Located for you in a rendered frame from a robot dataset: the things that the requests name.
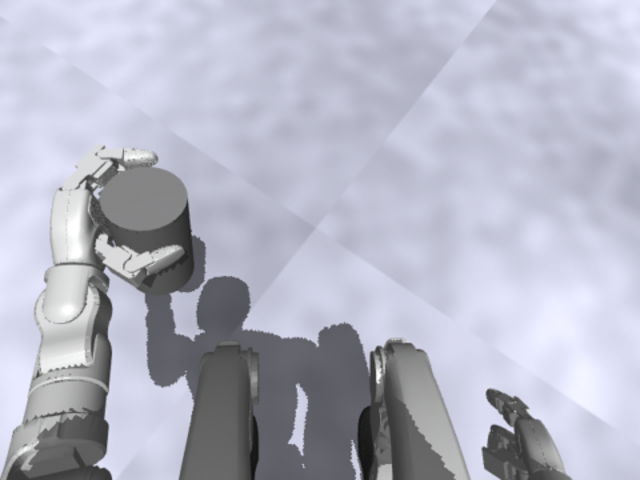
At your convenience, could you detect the right robot hand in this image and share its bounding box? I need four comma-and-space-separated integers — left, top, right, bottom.
482, 389, 566, 480

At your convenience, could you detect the can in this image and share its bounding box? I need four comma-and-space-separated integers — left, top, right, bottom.
100, 167, 194, 296

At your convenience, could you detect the left robot hand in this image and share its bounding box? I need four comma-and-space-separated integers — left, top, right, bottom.
50, 144, 185, 287

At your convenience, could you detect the right robot foot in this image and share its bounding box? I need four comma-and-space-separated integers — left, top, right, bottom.
358, 406, 374, 480

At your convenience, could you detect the left robot arm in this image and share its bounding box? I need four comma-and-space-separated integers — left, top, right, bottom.
0, 263, 112, 480

